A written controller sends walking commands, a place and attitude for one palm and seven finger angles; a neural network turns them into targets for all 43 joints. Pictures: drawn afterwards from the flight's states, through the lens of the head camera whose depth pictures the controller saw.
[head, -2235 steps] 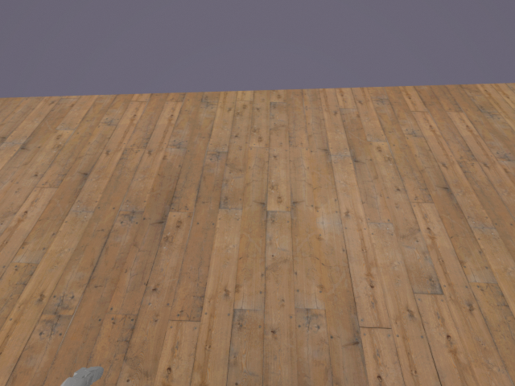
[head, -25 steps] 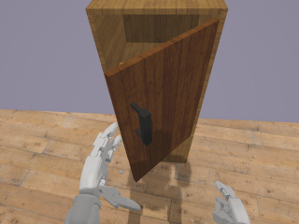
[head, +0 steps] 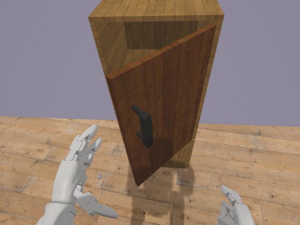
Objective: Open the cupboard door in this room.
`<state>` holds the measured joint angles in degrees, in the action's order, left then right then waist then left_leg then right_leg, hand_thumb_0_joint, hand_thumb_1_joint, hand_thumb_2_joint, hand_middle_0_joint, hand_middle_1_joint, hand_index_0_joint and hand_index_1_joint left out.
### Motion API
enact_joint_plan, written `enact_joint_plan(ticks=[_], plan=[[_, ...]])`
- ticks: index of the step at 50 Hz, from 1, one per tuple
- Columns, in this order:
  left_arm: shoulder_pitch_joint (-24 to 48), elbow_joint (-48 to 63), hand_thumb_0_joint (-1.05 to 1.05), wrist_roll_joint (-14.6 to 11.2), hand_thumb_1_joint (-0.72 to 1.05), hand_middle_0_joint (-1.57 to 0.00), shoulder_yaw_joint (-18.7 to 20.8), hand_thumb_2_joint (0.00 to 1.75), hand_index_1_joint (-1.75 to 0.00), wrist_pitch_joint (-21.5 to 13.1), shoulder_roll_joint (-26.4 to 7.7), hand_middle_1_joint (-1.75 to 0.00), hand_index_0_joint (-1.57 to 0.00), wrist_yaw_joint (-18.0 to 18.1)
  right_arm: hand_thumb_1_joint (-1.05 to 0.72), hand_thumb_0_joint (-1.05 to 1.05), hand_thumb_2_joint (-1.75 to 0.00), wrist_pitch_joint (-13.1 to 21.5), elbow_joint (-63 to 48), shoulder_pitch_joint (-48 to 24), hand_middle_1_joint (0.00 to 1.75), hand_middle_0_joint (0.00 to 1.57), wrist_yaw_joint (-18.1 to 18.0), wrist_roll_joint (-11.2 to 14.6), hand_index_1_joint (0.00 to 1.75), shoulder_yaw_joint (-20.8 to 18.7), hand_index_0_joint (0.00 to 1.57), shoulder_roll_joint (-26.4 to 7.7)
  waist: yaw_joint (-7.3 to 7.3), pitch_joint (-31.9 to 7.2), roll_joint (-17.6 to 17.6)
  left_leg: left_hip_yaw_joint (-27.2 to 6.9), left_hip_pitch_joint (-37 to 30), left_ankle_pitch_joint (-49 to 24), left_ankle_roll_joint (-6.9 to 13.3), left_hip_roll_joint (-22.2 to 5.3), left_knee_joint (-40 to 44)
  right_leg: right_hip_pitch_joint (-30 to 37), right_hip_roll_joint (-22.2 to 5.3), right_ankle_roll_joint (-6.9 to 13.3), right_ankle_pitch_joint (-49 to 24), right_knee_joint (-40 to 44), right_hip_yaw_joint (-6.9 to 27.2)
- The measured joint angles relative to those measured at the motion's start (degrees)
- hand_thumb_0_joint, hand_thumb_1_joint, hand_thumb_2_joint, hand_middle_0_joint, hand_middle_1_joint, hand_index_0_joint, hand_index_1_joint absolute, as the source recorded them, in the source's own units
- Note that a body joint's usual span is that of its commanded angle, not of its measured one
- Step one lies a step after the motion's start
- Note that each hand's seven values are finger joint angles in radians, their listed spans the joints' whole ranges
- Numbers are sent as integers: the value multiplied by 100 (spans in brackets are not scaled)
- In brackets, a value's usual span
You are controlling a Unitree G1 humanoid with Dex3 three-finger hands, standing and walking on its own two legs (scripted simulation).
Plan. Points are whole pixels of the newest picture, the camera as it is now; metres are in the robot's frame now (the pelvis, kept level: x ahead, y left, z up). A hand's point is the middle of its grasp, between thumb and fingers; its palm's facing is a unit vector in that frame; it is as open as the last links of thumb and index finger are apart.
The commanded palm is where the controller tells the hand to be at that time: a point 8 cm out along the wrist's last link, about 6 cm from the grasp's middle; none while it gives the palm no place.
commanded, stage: draw the hand back to the body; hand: left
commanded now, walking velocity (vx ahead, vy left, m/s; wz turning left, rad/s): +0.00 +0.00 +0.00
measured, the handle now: (141, 126) +0.36 +0.05 +0.08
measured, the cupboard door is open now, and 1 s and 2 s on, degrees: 46 46 46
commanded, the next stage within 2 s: step back with the hand held close in 1.30 s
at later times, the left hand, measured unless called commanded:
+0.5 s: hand (47, 172) +0.20 +0.21 +0.14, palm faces +0.21 -0.92 -0.32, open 14.1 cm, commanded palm +0.16 +0.27 +0.17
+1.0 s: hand out of the picture +0.21 +0.30 +0.20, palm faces +0.44 -0.79 -0.43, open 8.3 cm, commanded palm +0.16 +0.33 +0.21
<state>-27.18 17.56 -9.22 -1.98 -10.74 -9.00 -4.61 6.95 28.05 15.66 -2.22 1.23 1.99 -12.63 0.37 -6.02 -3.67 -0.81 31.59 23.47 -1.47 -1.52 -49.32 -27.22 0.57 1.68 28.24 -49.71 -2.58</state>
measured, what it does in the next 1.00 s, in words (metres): stands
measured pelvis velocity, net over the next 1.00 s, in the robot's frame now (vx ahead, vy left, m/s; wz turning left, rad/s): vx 0.02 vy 0.03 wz -0.03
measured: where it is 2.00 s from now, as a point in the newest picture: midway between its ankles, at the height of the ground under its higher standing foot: outside the picture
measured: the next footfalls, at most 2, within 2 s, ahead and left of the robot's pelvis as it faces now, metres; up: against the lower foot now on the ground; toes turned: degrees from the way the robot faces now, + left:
none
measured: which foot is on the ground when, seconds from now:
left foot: down 0.00-1.00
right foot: down 0.00-1.00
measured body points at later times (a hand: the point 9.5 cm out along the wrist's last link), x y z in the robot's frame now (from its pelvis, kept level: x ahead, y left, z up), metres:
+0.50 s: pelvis +0.00 +0.03 +0.03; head -0.01 +0.01 +0.48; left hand +0.18 +0.26 +0.16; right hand +0.19 -0.19 -0.05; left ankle +0.02 +0.14 -0.70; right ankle -0.03 -0.10 -0.70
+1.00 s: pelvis +0.02 +0.03 +0.05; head +0.01 +0.02 +0.50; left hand +0.18 +0.34 +0.22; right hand +0.20 -0.19 -0.04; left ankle +0.02 +0.14 -0.70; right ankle -0.03 -0.10 -0.70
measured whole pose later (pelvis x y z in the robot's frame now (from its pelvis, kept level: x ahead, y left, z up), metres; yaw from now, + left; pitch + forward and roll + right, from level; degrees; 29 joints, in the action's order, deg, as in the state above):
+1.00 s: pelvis +0.02 +0.03 +0.05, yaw -2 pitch -3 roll -1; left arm -27.5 22.9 -2.7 20.1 -5.1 -20.3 7.3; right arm 5.8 36.7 10.7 -4.6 -0.2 1.4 -12.7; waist 4.0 0.8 -3.1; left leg 2.1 8.2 13.7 1.1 -0.1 -24.5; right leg -3.1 -0.7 -1.0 15.4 -21.2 0.0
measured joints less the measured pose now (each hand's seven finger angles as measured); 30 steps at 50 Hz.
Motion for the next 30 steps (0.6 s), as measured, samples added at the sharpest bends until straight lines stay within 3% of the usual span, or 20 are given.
enact_joint_plan(ticks=[12,16,19,24,30], plan=[[6,268,-1,-360,-47,-15,499,31,-30,371,-303,-30,-15,-443,-90,1,-90,287,100,-135,30,20,-152,77,30,43,20,-101,124,85,-18,-56,-307,-118,76,31,201,407,-18,-69,-191,370,-57],[-180,568,-1,246,-39,-16,478,34,-30,497,-540,-30,-15,232,-90,1,-90,216,183,-201,30,20,-291,-17,30,68,21,-32,176,189,-9,13,-672,-227,94,17,518,761,-4,-96,-354,733,13],[-327,672,-1,512,-31,-16,490,38,-30,545,-594,-30,-16,619,-90,1,-90,129,258,-239,30,20,-347,-68,30,92,21,11,192,292,-5,65,-975,-360,139,23,843,1062,-9,-135,-529,1097,61],[-270,571,-1,715,-16,-17,625,44,-30,571,-663,-30,-16,958,-90,1,-90,53,439,-304,30,20,-398,-123,30,135,21,41,230,496,11,127,-1412,-573,192,66,1336,1501,-50,-191,-784,1631,115],[-196,536,0,765,4,-18,983,53,-30,580,-778,-30,-17,1118,-90,1,-90,32,632,-359,30,20,-375,-163,30,152,21,79,249,630,62,216,-1821,-763,242,124,1829,1884,-108,-245,-1003,2126,195]])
